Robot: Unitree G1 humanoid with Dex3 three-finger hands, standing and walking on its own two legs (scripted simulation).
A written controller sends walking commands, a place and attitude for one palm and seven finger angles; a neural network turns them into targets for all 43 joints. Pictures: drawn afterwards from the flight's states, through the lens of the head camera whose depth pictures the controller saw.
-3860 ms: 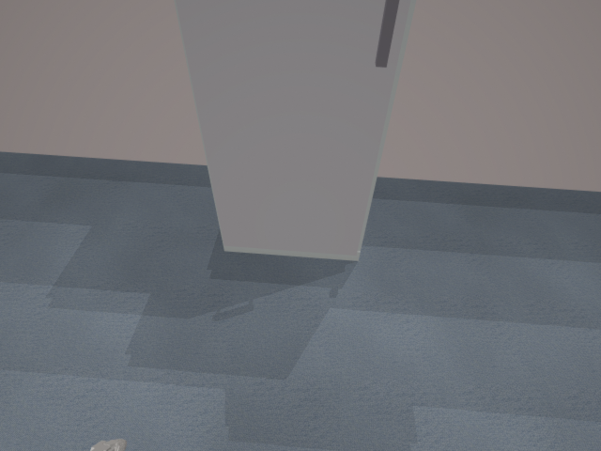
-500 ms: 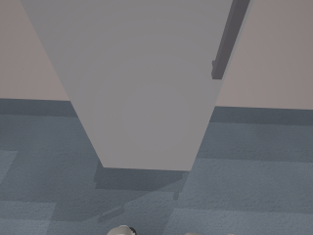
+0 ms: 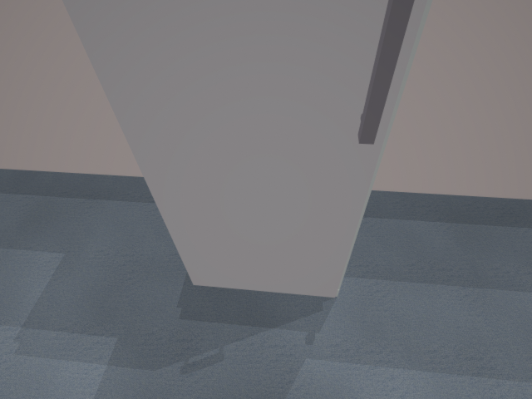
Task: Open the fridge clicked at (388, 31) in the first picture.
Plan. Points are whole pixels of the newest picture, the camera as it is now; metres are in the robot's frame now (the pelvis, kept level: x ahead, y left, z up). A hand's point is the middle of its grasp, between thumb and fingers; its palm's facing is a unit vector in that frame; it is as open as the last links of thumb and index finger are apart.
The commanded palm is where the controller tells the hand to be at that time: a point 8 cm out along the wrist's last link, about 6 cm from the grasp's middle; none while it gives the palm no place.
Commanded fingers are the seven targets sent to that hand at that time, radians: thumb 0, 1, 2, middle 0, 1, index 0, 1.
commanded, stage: come to a stop and stand still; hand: right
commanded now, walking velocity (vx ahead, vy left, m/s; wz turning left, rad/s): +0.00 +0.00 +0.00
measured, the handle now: (385, 45) +0.55 -0.13 +0.26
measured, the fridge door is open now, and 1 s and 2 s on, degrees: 0 0 0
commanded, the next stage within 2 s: look again from close up in 0.60 s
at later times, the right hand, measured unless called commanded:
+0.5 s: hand out of the picture -0.02 -0.09 -0.18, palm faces +0.08 +0.98 -0.17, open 7.3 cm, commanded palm none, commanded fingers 0.00 -0.90 -0.90 0.20 0.30 0.20 0.30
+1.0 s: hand out of the picture +0.02 -0.16 -0.19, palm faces +0.04 +0.98 -0.21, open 7.4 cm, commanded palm none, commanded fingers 0.00 -0.90 -0.90 0.20 0.30 0.20 0.30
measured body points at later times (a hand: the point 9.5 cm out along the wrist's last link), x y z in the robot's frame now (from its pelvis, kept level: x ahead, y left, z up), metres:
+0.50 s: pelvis +0.00 +0.06 -0.01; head +0.00 +0.07 +0.44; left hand -0.02 +0.27 -0.17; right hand -0.03 -0.14 -0.17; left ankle -0.01 +0.15 -0.75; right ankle +0.01 -0.09 -0.75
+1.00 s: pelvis +0.00 +0.02 -0.01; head -0.01 +0.02 +0.44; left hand +0.01 +0.24 -0.17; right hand +0.02 -0.21 -0.17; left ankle -0.01 +0.15 -0.75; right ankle -0.01 -0.08 -0.75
